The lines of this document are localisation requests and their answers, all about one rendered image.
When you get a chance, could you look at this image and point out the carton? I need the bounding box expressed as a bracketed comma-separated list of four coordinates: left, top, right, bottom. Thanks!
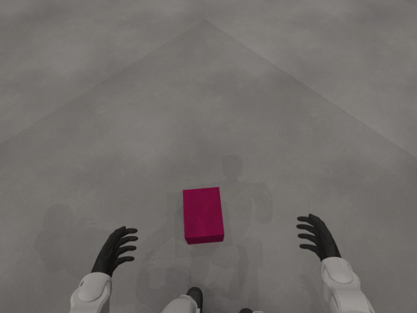
[183, 187, 224, 245]

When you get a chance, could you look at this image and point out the robot left hand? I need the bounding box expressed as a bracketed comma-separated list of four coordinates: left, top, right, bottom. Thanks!
[91, 226, 138, 277]

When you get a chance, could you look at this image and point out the right robot forearm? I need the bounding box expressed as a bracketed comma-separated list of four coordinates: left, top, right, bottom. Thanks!
[320, 257, 375, 313]

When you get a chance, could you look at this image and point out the robot left foot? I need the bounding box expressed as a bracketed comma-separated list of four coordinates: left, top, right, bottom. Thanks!
[186, 287, 203, 313]

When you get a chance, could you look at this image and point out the left robot forearm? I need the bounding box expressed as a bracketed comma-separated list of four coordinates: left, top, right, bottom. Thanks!
[69, 272, 112, 313]

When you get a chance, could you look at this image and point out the robot left shin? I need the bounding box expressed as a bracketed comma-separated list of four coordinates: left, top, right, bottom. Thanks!
[178, 295, 197, 305]

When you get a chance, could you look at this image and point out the robot right hand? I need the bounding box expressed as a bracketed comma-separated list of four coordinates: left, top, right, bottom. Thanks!
[296, 214, 341, 261]

